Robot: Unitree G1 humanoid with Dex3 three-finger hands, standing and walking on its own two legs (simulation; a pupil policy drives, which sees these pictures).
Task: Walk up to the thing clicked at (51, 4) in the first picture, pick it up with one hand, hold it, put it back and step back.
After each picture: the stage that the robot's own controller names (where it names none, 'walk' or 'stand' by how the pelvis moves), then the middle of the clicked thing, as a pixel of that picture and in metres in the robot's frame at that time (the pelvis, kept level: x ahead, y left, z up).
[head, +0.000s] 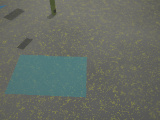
stand; (52, 6) +1.98 +0.46 -0.65
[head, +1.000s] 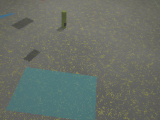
walk; (63, 19) +1.86 +0.21 -0.63
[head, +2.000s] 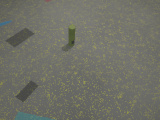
walk; (71, 36) +1.24 +0.11 -0.64
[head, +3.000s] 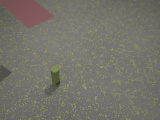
walk; (55, 77) +0.77 +0.20 -0.65
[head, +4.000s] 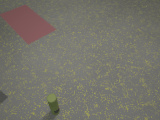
walk; (53, 104) +0.53 +0.22 -0.64
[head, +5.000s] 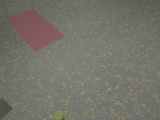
stand; out of the picture +0.41 +0.18 -0.64
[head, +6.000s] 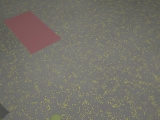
stand; out of the picture +0.39 +0.18 -0.66
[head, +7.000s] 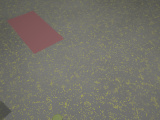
stand; out of the picture +0.39 +0.18 -0.66
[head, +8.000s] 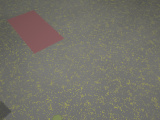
stand; out of the picture +0.39 +0.18 -0.66
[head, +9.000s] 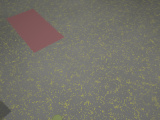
stand; out of the picture +0.38 +0.18 -0.66
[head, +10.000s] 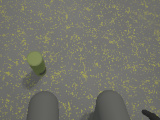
go down; (38, 65) +0.45 +0.19 -0.38
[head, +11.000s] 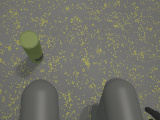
go down; (33, 49) +0.47 +0.20 -0.28
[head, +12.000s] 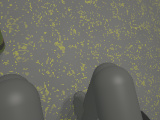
close in; out of the picture +0.46 +0.24 -0.18
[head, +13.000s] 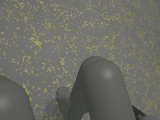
close; out of the picture +0.46 +0.26 -0.16
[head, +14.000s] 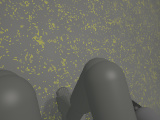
lift; out of the picture +0.42 +0.25 -0.17
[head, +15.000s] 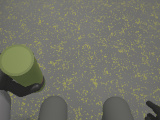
lift; (28, 74) +0.33 +0.18 +0.00
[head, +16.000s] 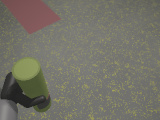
hold; (36, 89) +0.30 +0.17 +0.01
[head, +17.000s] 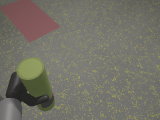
hold; (39, 88) +0.31 +0.16 +0.02
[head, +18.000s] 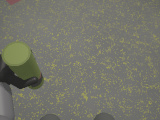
crouch; (28, 70) +0.37 +0.18 -0.03
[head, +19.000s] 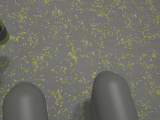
lower; out of the picture +0.51 +0.23 -0.04
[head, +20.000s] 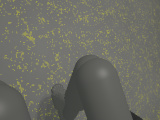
lower; out of the picture +0.47 +0.27 -0.17
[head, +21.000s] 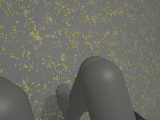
lower; out of the picture +0.45 +0.27 -0.17
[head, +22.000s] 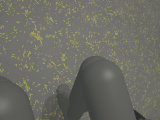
lower; out of the picture +0.45 +0.27 -0.17
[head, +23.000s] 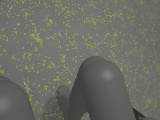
lower; out of the picture +0.44 +0.27 -0.17
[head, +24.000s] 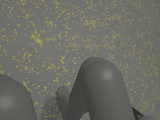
open; out of the picture +0.44 +0.26 -0.17
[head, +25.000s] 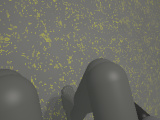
stand; out of the picture +0.44 +0.26 -0.18
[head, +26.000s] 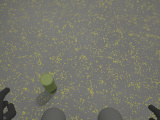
stand; (49, 84) +0.43 +0.19 -0.47
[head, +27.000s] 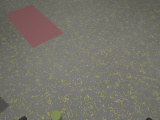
stand; out of the picture +0.40 +0.17 -0.60
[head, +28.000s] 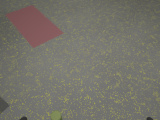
stand; out of the picture +0.40 +0.17 -0.60
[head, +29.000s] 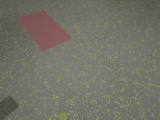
stand; out of the picture +0.41 +0.16 -0.65
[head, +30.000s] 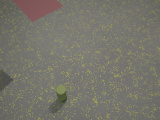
walk; (61, 94) +0.46 +0.12 -0.64
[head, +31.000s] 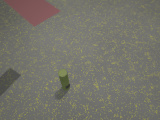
walk; (64, 80) +0.66 +0.21 -0.63
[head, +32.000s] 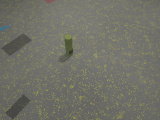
stand; (68, 45) +1.01 +0.18 -0.62
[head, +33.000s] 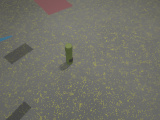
stand; (69, 54) +1.04 +0.17 -0.64
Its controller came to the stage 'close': yes
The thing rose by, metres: 0.68
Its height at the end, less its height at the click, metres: +0.00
